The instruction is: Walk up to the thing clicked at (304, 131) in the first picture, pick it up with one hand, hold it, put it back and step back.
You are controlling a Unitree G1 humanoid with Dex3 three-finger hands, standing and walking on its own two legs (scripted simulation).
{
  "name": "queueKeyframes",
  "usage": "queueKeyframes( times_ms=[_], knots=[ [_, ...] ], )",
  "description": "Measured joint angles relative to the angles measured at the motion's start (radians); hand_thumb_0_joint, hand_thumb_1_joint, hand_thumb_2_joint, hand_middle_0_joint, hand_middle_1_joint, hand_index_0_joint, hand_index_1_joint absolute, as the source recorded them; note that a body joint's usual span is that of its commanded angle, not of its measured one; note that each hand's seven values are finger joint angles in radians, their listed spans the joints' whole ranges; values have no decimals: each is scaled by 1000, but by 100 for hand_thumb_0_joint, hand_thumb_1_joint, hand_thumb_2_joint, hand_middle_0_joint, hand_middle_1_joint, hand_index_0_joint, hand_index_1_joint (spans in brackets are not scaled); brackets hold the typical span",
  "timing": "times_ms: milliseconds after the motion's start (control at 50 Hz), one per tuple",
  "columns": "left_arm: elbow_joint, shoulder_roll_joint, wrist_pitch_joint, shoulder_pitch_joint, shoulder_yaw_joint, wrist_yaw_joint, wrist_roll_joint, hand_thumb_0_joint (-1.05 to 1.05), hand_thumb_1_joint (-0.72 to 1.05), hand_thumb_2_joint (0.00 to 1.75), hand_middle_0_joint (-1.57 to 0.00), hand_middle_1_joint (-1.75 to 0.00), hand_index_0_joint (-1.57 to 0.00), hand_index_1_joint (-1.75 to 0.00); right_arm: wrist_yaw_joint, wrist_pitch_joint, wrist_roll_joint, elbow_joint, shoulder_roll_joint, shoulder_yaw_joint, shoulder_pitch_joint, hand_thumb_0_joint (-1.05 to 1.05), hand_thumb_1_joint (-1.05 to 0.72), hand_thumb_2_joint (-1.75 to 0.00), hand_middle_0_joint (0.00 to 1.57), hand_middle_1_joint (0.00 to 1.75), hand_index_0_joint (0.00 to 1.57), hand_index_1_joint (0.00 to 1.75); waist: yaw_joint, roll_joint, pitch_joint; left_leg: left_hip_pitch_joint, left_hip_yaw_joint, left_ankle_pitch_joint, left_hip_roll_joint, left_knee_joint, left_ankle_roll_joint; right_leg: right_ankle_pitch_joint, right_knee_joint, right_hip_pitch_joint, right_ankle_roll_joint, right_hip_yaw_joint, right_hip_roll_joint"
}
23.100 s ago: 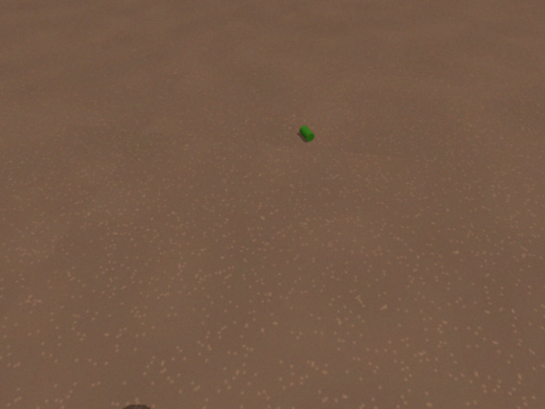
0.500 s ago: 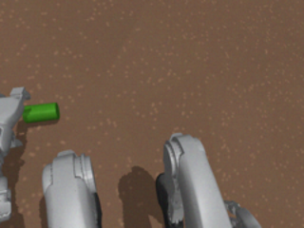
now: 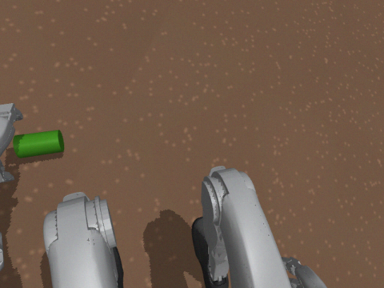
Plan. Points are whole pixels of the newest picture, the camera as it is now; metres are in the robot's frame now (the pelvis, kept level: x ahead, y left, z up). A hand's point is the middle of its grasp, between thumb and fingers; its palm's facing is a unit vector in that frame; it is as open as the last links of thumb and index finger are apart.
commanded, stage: rise first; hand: left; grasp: from above
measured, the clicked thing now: (40, 143) +0.46 +0.29 -0.29
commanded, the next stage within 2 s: approach in 0.92 s
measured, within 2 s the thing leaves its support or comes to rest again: neither
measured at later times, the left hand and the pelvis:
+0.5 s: hand out of the picture +0.42 +0.33 -0.16, palm faces -0.45 -0.07 -0.89, open 13.7 cm; pelvis +0.00 +0.00 +0.00, yaw +0 degrees
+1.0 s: hand out of the picture +0.42 +0.33 -0.16, palm faces -0.46 -0.07 -0.88, open 13.4 cm; pelvis -0.01 +0.00 +0.01, yaw +0 degrees
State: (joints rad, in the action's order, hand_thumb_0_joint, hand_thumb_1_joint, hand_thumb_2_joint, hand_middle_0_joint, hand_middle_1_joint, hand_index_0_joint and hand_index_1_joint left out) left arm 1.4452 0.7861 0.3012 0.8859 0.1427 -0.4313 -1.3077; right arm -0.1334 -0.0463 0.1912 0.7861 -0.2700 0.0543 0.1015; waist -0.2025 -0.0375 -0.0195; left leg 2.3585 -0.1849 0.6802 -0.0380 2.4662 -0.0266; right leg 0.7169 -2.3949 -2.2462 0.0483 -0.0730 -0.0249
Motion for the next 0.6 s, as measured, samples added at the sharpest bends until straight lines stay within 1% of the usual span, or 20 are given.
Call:
queueKeyframes(
  times_ms=[80, 160, 300, 420, 560, 600],
  knots=[
    [12, 6, -3, 10, -8, 2, 2, 0, -43, 94, -20, -89, -19, -89, -1, 3, 0, 0, -1, 4, 1, 0, -91, -90, 20, 30, 20, 29, -4, 1, -2, 1, 0, 0, 1, 1, 1, 0, -1, 0, 1, 0, 0],
    [11, 14, -4, 12, -3, 12, 3, 0, -44, 95, -19, -89, -18, -90, -2, 1, 1, -6, -1, 9, 0, 0, -91, -90, 20, 30, 20, 29, -7, 3, 3, 1, -2, -2, 2, 1, 2, -2, 2, 2, 2, -2, 0],
    [-22, 8, -2, -3, -10, 27, 9, 0, -44, 95, -19, -90, -18, -90, -3, 7, -6, -9, 1, 7, 5, 0, -91, -90, 20, 30, 20, 29, 0, 6, -1, -3, -1, -3, 2, -4, 3, -3, 7, 7, 4, -1, 1],
    [-23, 6, -1, 0, -16, 32, 11, 0, -45, 95, -18, -91, -17, -91, -1, 8, -13, -14, 3, 7, 6, 0, -91, -90, 20, 30, 20, 29, 2, 7, -8, -5, 1, -8, 2, -11, 6, -7, 15, 10, 4, -1, 1],
    [-8, 3, -2, 12, -36, 37, 8, 0, -45, 96, -18, -91, -17, -92, 3, 10, -21, -15, 3, 7, 7, 0, -91, -90, 20, 30, 20, 29, 1, 9, -22, -8, 5, -12, 4, -20, 6, -8, 22, 14, 2, 1, 4],
    [1, 5, 0, 16, -35, 37, 7, 0, -45, 95, -18, -91, -17, -92, 3, 9, -23, -16, 3, 9, 6, 0, -91, -90, 20, 30, 20, 29, -1, 8, -22, -9, 5, -13, 4, -23, 6, -10, 24, 14, 2, 1, 4]
  ],
)
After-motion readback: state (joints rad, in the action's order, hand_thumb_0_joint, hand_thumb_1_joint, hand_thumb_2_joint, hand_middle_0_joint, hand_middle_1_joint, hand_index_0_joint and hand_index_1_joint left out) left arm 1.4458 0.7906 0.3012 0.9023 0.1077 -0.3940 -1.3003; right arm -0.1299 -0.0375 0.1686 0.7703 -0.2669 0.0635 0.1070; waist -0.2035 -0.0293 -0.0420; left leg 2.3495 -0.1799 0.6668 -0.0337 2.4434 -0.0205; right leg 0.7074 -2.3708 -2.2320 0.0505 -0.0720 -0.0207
